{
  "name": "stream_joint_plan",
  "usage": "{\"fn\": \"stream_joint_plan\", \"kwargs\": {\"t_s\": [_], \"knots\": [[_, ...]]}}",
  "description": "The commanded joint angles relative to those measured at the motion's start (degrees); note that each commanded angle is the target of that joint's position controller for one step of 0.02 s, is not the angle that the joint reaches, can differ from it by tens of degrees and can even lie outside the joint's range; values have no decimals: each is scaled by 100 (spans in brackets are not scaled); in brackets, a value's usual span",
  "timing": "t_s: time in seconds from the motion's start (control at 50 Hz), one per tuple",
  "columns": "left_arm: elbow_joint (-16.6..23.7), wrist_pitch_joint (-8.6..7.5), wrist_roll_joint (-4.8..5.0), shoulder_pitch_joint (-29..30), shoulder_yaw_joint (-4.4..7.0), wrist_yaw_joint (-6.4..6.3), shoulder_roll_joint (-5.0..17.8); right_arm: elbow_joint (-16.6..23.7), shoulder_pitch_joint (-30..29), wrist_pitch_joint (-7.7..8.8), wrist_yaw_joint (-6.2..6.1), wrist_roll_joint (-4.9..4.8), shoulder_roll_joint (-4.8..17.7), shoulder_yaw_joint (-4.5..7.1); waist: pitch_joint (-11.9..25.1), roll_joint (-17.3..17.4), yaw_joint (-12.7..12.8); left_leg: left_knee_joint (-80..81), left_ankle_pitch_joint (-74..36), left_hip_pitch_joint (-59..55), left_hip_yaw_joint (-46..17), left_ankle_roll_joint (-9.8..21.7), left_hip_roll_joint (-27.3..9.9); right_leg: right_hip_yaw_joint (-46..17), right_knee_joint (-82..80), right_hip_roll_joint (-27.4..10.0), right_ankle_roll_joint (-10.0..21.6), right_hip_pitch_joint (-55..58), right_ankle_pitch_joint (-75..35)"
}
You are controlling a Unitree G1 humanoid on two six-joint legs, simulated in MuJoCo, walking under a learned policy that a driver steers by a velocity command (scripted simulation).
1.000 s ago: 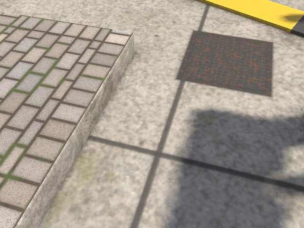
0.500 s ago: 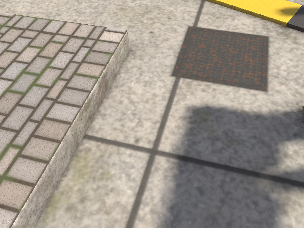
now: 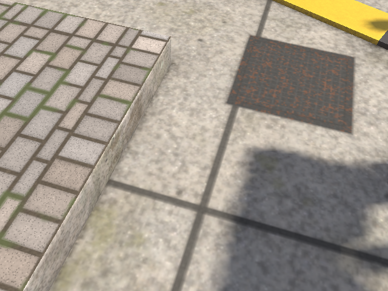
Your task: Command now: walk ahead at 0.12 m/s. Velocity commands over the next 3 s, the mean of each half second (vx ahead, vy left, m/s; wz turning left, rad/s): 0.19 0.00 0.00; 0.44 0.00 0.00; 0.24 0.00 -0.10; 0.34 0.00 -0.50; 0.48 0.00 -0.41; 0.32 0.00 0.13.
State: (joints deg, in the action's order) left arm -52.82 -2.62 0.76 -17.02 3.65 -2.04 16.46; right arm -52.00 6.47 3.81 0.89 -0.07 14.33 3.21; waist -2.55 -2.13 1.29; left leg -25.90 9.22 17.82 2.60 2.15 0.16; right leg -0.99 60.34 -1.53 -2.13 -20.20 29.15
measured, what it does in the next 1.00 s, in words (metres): walks ahead: right foot, then right foot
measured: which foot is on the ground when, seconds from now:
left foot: down 0.00-0.74, up 0.76-1.00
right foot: up 0.00-0.20, down 0.22-0.48, up 0.50-0.74, down 0.76-1.00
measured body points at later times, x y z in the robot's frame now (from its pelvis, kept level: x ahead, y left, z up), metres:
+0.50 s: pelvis +0.11 +0.00 -0.02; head +0.12 -0.01 +0.43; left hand +0.19 +0.26 -0.14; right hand +0.16 -0.28 -0.16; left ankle +0.05 +0.10 -0.74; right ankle +0.08 -0.13 -0.73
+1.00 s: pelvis +0.34 -0.11 +0.01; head +0.35 -0.13 +0.46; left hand +0.37 +0.15 -0.12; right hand +0.47 -0.39 -0.11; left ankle +0.42 +0.06 -0.66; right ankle +0.35 -0.19 -0.74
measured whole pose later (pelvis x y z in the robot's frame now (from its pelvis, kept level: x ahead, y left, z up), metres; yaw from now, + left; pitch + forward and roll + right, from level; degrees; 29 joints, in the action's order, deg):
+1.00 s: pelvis +0.34 -0.11 +0.01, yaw +0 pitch -1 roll +0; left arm -54.2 -5.9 -0.6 -18.0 1.9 1.5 13.3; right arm -52.0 9.1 3.8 -1.0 -1.2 17.0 3.5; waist -1.2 2.1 2.3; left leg -58.8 8.3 34.8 -1.6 2.2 -6.8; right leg 3.7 17.6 3.2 4.4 -7.6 9.1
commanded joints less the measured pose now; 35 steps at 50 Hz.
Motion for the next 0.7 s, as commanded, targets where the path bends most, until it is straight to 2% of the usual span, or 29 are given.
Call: {"fn": "stream_joint_plan", "kwargs": {"t_s": [0.02,0.04,0.08,0.12,0.16,0.2,0.22,0.24,0.26,0.28,0.3,0.32,0.34,0.4,0.42,0.44,0.46,0.48,0.5,0.52,0.54,0.56,0.58,0.6,0.62,0.64,0.66,0.7], "knots": [[179,72,-50,-317,120,-83,365,114,-59,63,-20,89,545,52,552,785,66,1071,-2503,-705,-1078,952,-1305,-207,-64,-412,5,-435,-482],[172,107,-65,-351,84,-90,218,63,-104,72,-40,134,523,31,583,818,138,1083,-2669,-517,-901,1006,-1221,-181,-497,-403,-34,-135,-613],[242,150,-80,-139,26,-105,122,-3,-241,59,-92,150,635,27,607,895,162,1067,-2700,-334,-713,1077,-1120,-108,-1445,-344,-99,265,-782],[280,226,-81,100,14,-93,209,-97,-167,9,-132,129,795,48,710,861,67,1084,-2273,-386,-795,1112,-1184,-44,-2054,-255,-122,546,-1156],[245,300,-68,166,29,-67,295,-142,-210,-53,-137,71,820,25,645,773,91,1102,-1228,-257,-889,1027,-1166,19,-2641,-192,-59,920,-1609],[205,328,-152,254,30,-47,316,-224,-172,-88,-119,5,623,-64,405,578,164,1049,81,49,-883,684,-916,33,-3529,-152,92,1434,-2280],[223,325,-187,286,47,-57,439,-309,32,-86,-109,26,531,-101,375,430,96,1011,981,168,-872,454,-734,-157,-3645,-331,191,1625,-2508],[273,312,-132,334,82,-75,676,-323,168,-93,-107,59,614,-70,279,228,-88,877,1836,294,-767,321,-458,-223,-3444,-468,334,1562,-2351],[165,285,-44,380,173,-48,900,-291,266,-129,-148,10,617,-43,146,-305,-220,763,2370,290,-419,267,-119,-216,-3443,-303,551,1078,-708],[190,224,-1,437,153,-14,697,-275,143,-139,-180,-24,743,-16,-117,-221,-105,490,2649,168,-388,257,-110,-335,-3676,-258,667,574,312],[173,140,-12,449,111,2,545,-249,152,-120,-195,-91,748,-1,-278,-303,-126,292,2735,155,-435,327,-160,-488,-3841,-343,733,285,642],[171,37,-4,503,98,31,492,-275,282,-78,-201,-131,681,-4,-361,-382,-202,158,2697,27,-501,404,-215,-618,-3867,-389,786,85,616],[172,-69,31,521,94,64,438,-296,398,-18,-193,-119,676,6,-359,-366,-252,67,2540,-55,-544,468,-245,-728,-3820,-443,843,35,449],[225,-273,62,530,86,149,422,-359,648,147,-115,-106,615,23,-126,-172,-338,-14,2201,-275,-734,650,-322,-764,-3288,-411,913,91,-449],[291,-324,70,621,70,177,368,-410,810,179,-85,-122,662,38,-51,-3,-382,73,2061,-475,-928,732,-407,-592,-2933,-304,870,-12,-890],[389,-386,56,741,44,207,281,-496,1054,192,-66,-155,809,78,9,359,-423,229,1730,-878,-1327,881,-609,-247,-2377,-91,751,-349,-1316],[512,-463,34,898,8,252,189,-610,1366,189,-60,-183,1063,151,33,897,-473,438,1134,-1567,-2030,1142,-1090,169,-1663,122,563,-1028,-1762],[632,-524,24,1176,-9,292,231,-665,1603,186,-46,-178,1115,173,-48,1073,-597,562,338,-2160,-2626,1410,-1581,253,-1154,108,475,-1848,-1416],[771,-549,54,1524,-28,329,249,-729,1887,204,-21,-117,1021,156,-152,1274,-781,688,-525,-2804,-3188,1675,-2072,109,-387,72,477,-2880,249],[901,-536,132,1820,-42,350,272,-787,2154,213,-5,-62,930,131,-259,995,-889,622,-1000,-3363,-3421,1779,-2353,-74,277,-136,493,-3834,954],[991,-510,168,1981,-80,375,224,-786,2243,195,-17,-41,900,115,-223,661,-892,549,-1136,-3716,-3257,1675,-2390,-183,560,-358,497,-4399,875],[1082,-488,164,2079,-122,411,155,-747,2165,161,-49,-65,927,105,-236,524,-832,682,-1094,-3695,-2961,1501,-2354,-145,445,-542,472,-4568,648],[1150,-462,150,2119,-152,445,113,-681,1973,116,-88,-98,927,87,-265,517,-729,891,-941,-3358,-2648,1319,-2255,-121,104,-680,414,-4335,324],[1182,-436,132,1997,-197,498,67,-544,1537,58,-127,-108,935,64,-302,569,-523,1157,-741,-2623,-2199,1122,-2026,-92,-565,-758,355,-3555,-219],[1129,-416,95,1766,-244,564,6,-386,1074,25,-154,-95,1001,66,-203,680,-325,1358,-708,-1600,-1555,902,-1580,119,-1309,-598,311,-2174,-1188],[1027,-388,84,1517,-235,598,29,-305,845,17,-162,-77,1132,102,-66,890,-196,1532,-669,-756,-985,721,-1186,429,-1814,-284,259,-812,-2033],[927,-349,82,1315,-166,583,175,-339,959,37,-163,-88,1257,147,28,1033,-103,1642,-648,-365,-795,663,-1113,673,-1945,12,217,118,-2600],[698,-232,62,656,44,449,560,-371,1003,102,-129,-136,1317,159,245,992,346,860,-1889,-503,-456,402,-989,716,-2310,269,339,1096,-2611]]}}
Next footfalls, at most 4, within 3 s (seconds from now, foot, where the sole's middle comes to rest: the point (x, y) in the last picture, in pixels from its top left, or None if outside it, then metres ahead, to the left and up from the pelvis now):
0.22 right None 0.12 -0.13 -0.78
0.76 right None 0.39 -0.19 -0.78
1.28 left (191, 233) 0.67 0.02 -0.78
1.76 right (257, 262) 0.57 -0.21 -0.78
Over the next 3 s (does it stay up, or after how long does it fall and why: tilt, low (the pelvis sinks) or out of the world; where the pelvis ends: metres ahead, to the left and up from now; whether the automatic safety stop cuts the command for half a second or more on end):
stays up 1.08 -0.38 0.01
